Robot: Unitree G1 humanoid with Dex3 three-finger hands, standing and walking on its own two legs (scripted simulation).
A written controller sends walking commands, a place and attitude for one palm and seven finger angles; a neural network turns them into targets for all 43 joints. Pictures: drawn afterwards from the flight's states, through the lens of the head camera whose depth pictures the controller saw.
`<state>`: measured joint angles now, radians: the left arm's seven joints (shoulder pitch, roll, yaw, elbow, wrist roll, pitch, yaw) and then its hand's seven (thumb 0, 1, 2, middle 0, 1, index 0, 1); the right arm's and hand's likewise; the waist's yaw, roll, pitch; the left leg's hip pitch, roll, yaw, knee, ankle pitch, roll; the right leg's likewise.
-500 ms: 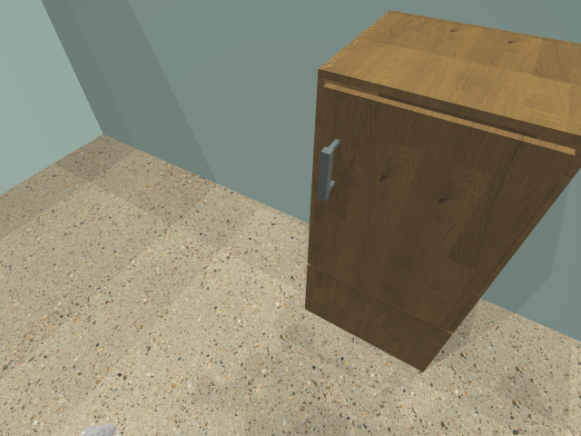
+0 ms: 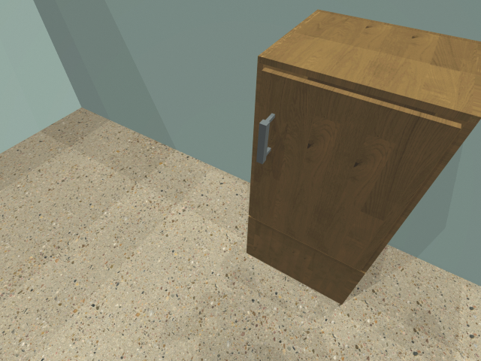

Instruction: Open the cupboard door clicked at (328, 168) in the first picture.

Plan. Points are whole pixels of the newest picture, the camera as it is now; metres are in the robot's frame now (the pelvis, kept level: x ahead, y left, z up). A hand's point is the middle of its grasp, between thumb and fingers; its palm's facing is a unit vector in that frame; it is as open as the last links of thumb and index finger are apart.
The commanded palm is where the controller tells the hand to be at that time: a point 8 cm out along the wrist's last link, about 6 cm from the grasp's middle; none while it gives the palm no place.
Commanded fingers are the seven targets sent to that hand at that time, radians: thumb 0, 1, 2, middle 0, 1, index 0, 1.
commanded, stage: stand and wait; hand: left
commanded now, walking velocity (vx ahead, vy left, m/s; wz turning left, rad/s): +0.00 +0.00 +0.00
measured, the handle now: (266, 138) +0.66 -0.03 -0.02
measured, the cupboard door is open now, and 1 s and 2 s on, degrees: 0 0 0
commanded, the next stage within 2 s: look at it before walking up in 0.32 s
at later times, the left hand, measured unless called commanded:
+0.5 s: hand out of the picture +0.08 +0.25 -0.15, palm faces -0.03 -0.94 -0.34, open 7.4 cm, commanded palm none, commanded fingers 0.00 0.90 0.90 -0.20 -0.30 -0.20 -0.30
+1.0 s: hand out of the picture +0.08 +0.25 -0.15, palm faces -0.03 -0.94 -0.34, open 7.4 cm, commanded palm none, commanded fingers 0.00 0.90 0.90 -0.20 -0.30 -0.20 -0.30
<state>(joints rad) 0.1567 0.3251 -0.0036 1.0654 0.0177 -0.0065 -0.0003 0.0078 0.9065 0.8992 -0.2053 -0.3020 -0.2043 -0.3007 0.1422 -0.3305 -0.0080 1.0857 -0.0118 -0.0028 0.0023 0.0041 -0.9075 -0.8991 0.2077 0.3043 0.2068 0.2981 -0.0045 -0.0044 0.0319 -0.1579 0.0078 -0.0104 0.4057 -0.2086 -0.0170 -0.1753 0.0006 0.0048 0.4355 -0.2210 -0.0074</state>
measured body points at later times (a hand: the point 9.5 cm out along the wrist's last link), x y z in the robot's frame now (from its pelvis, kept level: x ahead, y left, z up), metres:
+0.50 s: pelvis +0.00 +0.00 +0.00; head +0.01 +0.00 +0.45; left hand +0.09 +0.30 -0.13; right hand +0.08 -0.29 -0.13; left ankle +0.01 +0.13 -0.74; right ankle +0.01 -0.11 -0.74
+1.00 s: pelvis +0.01 +0.00 +0.00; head +0.01 +0.00 +0.45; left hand +0.08 +0.30 -0.13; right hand +0.09 -0.29 -0.13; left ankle +0.01 +0.13 -0.74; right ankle +0.01 -0.11 -0.74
